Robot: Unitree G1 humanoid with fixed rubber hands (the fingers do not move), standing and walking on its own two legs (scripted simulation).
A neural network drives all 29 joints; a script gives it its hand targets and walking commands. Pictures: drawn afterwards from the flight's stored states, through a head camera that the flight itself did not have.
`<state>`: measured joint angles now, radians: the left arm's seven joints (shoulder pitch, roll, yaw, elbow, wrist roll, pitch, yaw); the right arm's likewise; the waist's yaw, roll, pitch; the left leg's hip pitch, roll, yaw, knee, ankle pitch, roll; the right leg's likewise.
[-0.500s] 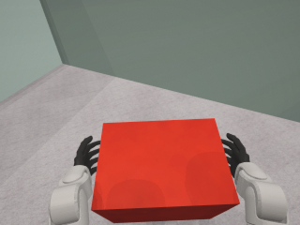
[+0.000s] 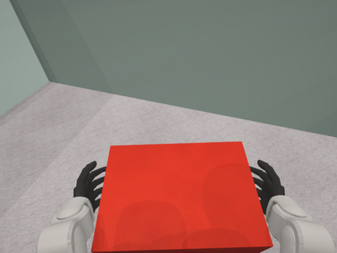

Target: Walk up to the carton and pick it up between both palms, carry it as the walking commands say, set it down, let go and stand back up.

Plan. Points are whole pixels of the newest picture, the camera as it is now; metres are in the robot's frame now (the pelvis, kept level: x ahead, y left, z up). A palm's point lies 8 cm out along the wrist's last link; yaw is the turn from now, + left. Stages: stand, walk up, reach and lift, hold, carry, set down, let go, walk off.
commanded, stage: carry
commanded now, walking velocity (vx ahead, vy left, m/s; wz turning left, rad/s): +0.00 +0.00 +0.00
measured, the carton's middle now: (177, 208) +0.25 -0.01 +0.02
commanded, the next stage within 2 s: none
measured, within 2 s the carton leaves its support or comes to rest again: neither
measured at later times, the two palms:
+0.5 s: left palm (83, 186) +0.27 +0.19 +0.09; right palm (257, 176) +0.27 -0.18 +0.10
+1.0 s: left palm (81, 197) +0.26 +0.20 +0.07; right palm (255, 194) +0.24 -0.17 +0.07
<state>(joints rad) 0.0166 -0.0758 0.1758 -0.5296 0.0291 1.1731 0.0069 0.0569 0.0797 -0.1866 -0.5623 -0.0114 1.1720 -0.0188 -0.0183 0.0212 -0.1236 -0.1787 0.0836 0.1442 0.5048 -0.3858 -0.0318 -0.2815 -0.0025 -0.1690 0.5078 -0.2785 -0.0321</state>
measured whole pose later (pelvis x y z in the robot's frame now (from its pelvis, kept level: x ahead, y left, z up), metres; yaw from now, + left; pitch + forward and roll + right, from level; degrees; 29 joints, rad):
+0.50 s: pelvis +0.04 +0.00 +0.01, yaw +1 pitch +5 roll +1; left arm 0.04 -0.08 0.17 -0.52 0.03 1.16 0.01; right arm 0.07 0.07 -0.18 -0.54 -0.01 1.16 -0.01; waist 0.00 -0.02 -0.14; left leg -0.18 0.07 0.15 0.62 -0.31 -0.04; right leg -0.25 -0.03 -0.13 0.56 -0.32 -0.03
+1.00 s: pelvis +0.02 +0.02 -0.01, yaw -2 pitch +4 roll +0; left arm 0.03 -0.07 0.17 -0.52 0.03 1.16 0.01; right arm 0.07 0.09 -0.19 -0.56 -0.03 1.16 -0.01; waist 0.02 0.00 -0.10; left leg -0.31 0.09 0.15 0.69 -0.43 -0.02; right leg -0.33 -0.01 -0.10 0.67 -0.40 -0.03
